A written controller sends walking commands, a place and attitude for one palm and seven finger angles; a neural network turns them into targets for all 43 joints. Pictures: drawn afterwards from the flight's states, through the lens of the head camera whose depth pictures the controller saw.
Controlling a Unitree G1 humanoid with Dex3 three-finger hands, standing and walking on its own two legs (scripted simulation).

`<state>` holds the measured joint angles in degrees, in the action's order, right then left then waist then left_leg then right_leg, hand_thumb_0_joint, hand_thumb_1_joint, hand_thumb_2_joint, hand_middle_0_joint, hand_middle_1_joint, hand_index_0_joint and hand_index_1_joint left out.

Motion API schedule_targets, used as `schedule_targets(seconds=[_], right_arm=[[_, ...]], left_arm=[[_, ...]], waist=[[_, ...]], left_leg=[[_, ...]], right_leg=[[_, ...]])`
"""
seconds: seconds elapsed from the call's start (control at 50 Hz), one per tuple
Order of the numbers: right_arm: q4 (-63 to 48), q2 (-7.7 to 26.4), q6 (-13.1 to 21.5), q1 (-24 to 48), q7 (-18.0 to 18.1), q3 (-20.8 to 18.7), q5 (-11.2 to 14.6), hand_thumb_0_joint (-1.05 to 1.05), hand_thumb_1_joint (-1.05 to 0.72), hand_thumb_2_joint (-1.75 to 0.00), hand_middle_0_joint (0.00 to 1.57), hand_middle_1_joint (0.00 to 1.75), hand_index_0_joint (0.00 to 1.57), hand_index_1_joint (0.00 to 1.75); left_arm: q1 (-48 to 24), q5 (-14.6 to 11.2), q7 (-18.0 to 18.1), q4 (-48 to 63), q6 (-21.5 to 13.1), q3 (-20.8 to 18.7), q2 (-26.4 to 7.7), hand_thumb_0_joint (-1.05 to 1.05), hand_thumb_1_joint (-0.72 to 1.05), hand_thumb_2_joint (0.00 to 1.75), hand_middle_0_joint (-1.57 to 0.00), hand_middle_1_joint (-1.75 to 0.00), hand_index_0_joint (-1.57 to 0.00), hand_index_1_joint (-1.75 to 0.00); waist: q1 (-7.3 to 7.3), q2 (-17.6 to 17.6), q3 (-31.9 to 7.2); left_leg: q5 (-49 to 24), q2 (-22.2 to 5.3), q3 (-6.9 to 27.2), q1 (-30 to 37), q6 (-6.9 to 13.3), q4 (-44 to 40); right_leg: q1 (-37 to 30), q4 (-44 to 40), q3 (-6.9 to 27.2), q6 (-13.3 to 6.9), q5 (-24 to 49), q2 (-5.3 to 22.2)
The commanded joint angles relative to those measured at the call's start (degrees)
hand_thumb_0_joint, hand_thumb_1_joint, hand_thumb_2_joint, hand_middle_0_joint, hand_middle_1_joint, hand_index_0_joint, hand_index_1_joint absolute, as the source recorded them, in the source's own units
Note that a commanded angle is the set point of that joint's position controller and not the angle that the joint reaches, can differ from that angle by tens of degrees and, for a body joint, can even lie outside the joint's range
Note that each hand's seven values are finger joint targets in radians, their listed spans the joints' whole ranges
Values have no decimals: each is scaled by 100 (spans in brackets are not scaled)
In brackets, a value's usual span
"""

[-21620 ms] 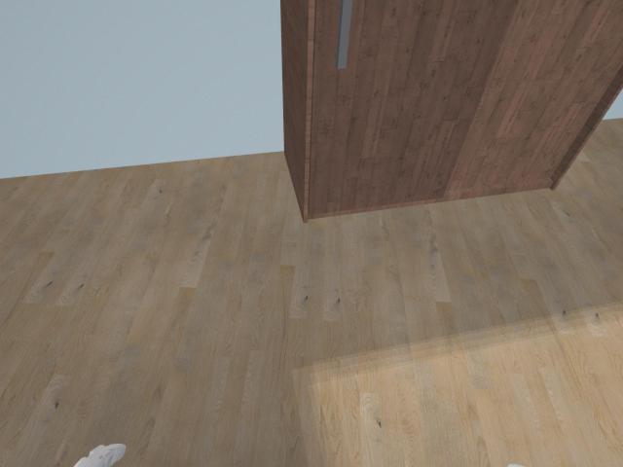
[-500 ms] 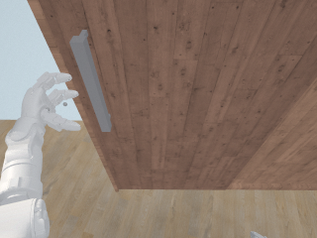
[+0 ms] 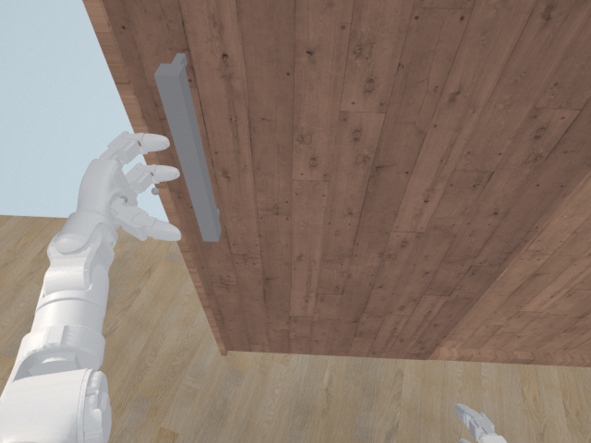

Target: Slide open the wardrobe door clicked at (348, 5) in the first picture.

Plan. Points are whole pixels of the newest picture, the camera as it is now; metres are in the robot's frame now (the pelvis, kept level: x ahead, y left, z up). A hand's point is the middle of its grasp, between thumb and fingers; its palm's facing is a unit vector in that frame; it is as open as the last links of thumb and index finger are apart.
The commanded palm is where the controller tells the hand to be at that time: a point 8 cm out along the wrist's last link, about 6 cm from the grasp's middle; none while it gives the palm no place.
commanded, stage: feel for the door with the fingertips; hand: left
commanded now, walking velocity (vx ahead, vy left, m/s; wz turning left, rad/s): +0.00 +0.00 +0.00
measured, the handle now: (198, 161) +0.47 +0.16 +0.13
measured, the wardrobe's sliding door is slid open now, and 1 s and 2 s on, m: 0.00 0.00 0.00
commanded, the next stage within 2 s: slide the fingers in behind the handle in 0.72 s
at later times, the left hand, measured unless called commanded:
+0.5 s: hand (162, 182) +0.42 +0.20 +0.14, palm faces +0.00 -1.00 +0.01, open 14.0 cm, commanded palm +0.40 +0.25 +0.13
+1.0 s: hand (160, 181) +0.42 +0.20 +0.13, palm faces -0.02 -1.00 +0.01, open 13.8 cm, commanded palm +0.40 +0.25 +0.13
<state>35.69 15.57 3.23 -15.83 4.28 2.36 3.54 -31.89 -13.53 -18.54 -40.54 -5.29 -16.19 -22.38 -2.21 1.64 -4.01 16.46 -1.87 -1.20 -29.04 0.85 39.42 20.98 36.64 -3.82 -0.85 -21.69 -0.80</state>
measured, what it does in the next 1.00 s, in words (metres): stands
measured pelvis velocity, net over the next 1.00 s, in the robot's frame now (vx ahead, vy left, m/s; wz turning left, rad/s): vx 0.00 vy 0.00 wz -0.01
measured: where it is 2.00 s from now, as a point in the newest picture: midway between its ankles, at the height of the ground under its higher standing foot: outside the picture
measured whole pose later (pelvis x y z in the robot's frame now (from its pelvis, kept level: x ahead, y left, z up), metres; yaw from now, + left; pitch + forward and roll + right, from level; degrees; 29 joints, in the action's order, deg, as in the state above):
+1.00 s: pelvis +0.00 +0.00 +0.00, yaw +0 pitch +7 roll -2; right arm 37.9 15.4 2.5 -18.3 3.8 2.0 3.2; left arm -37.0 -12.1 -16.8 -48.7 -9.5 -16.8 -23.7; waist -3.3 1.5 -3.9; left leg 16.4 -2.2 -1.3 -30.1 0.7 39.8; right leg 22.1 37.0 -3.5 -1.0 -21.5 -1.2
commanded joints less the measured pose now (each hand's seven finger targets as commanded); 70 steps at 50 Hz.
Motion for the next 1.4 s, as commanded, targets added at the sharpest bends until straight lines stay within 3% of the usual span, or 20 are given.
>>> schedule_targets(seconds=[0.0,0.08,0.2,0.32,0.34,0.44,0.48,0.5,0.56,0.58,0.62,0.7,0.76,0.86,1.04,1.08,1.12,1.22,1.3,1.38], right_arm=[[-704,798,215,30,-8,-319,-9,0,-90,-90,20,30,20,30],[-675,777,237,69,-20,-327,-9,0,-90,-90,20,30,20,30],[-559,783,182,12,8,-319,-26,0,-90,-90,20,30,20,30],[-540,793,133,-58,20,-343,-16,0,-90,-90,20,30,20,30],[-558,781,143,-56,13,-336,-11,0,-90,-90,20,30,20,30],[-484,832,114,-139,37,-353,8,0,-90,-90,20,30,20,30],[-480,851,105,-166,46,-369,3,0,-90,-90,20,30,20,30],[-489,830,109,-165,42,-358,8,0,-90,-90,20,30,20,30],[-407,871,108,-257,59,-375,-6,0,-90,-90,20,30,20,30],[-416,859,119,-227,51,-381,-4,0,-90,-90,20,30,20,30],[-397,864,130,-267,38,-391,-13,0,-90,-90,20,30,20,30],[-363,870,130,-280,32,-377,-7,0,-90,-90,20,30,20,30],[-333,888,139,-333,41,-384,-20,0,-90,-90,20,30,20,30],[-352,900,145,-339,10,-373,-28,0,-90,-90,20,30,20,30],[-435,864,143,-228,-7,-352,-2,0,-90,-90,20,30,20,30],[-474,870,129,-222,-8,-365,-7,0,-90,-90,20,30,20,30],[-537,820,153,-168,-31,-362,-4,0,-90,-90,20,30,20,30],[-517,826,154,-155,-42,-379,0,0,-90,-90,20,30,20,30],[-549,779,166,-70,-54,-360,-12,0,-90,-90,20,30,20,30],[-526,771,170,-55,-59,-359,-28,0,-90,-90,20,30,20,30]], left_arm=[[-2155,-72,268,1462,-390,-299,-1206,0,-50,30,-30,-120,-30,-120],[-2353,-36,438,1652,-509,-138,-1011,0,-50,30,-30,-120,-30,-120],[-2447,108,578,1425,-493,-294,-1230,0,-50,30,-30,-120,-30,-120],[-2287,53,415,1171,-467,-457,-1375,0,-50,30,-30,-120,-30,-120],[-2410,17,366,1210,-475,-270,-1178,0,-50,30,-30,-120,-30,-120],[-2672,-19,213,858,-498,-363,-1390,0,-50,30,-30,-120,-30,-120],[-2639,3,192,860,-555,-502,-1579,0,-50,30,-30,-120,-30,-120],[-2811,0,176,870,-569,-331,-1406,0,-50,30,-30,-120,-30,-120],[-3078,14,177,740,-679,-397,-1572,0,-50,30,-30,-120,-30,-120],[-3135,19,182,802,-718,-391,-1562,0,-50,30,-30,-120,-30,-120],[-3050,7,171,710,-750,-440,-1562,0,-50,30,-30,-120,-30,-120],[-3355,13,148,611,-779,-299,-1490,0,-50,30,-30,-120,-30,-120],[-3484,14,175,537,-817,-302,-1505,0,-50,30,-30,-120,-30,-120],[-3338,9,178,479,-866,-381,-1568,0,-50,30,-30,-120,-30,-120],[-3015,6,238,477,-791,-266,-1331,0,-50,30,-30,-120,-30,-120],[-2869,26,273,635,-785,-393,-1471,0,-50,30,-30,-120,-30,-120],[-2920,35,291,926,-764,-115,-1117,0,-50,30,-30,-120,-30,-120],[-2667,-2,392,962,-631,-156,-1056,0,-50,30,-30,-120,-30,-120],[-2720,61,537,1379,-624,-87,-979,0,-50,30,-30,-120,-30,-120],[-2646,114,657,1373,-617,-5,-876,0,-50,30,-30,-120,-30,-120]], waist=[[11,214,-1758],[-63,146,-1646],[-52,159,-1566],[-1,82,-1634],[-64,99,-1629],[-152,-13,-1444],[-88,93,-1580],[-155,190,-1563],[-214,47,-1624],[-184,262,-1725],[-145,203,-1838],[-237,314,-1785],[-275,103,-1791],[-195,181,-1866],[-158,139,-1533],[-88,100,-1765],[-107,328,-1833],[-98,43,-1619],[-79,309,-1715],[-107,148,-1616]], left_leg=[[-1309,109,303,1838,136,-410],[-1186,84,291,1844,142,-435],[-1187,98,238,1748,139,-492],[-1360,126,145,1659,166,-459],[-1337,131,138,1687,176,-459],[-1202,142,113,1523,205,-419],[-1272,144,122,1538,203,-399],[-1251,152,122,1597,203,-394],[-1206,136,166,1593,214,-336],[-1234,138,160,1674,201,-341],[-1352,136,172,1728,192,-309],[-1246,135,206,1733,188,-301],[-1225,119,244,1734,205,-278],[-1257,116,284,1762,185,-282],[-956,83,293,1625,159,-390],[-1130,94,257,1637,176,-376],[-1254,87,284,1866,145,-377],[-1158,80,273,1747,154,-411],[-1300,85,262,1910,136,-424],[-1226,66,283,1877,133,-449]], right_leg=[[233,-506,151,-23,1816,-136],[288,-542,150,-11,1695,-159],[186,-568,189,-10,1764,-141],[-45,-584,244,-2,2138,-126],[13,-600,243,11,2122,-131],[106,-632,289,36,2115,-117],[43,-582,297,22,2152,-108],[140,-595,293,25,2101,-112],[192,-590,286,22,1975,-120],[229,-573,296,20,2001,-117],[185,-541,289,11,2116,-129],[355,-543,259,16,1951,-134],[388,-546,238,12,1860,-145],[371,-513,207,-16,1815,-155],[518,-549,169,-19,1503,-171],[303,-515,198,-11,1727,-152],[397,-488,158,-26,1739,-167],[363,-544,144,-18,1705,-181],[322,-528,151,-29,1787,-168],[351,-557,141,-16,1700,-177]])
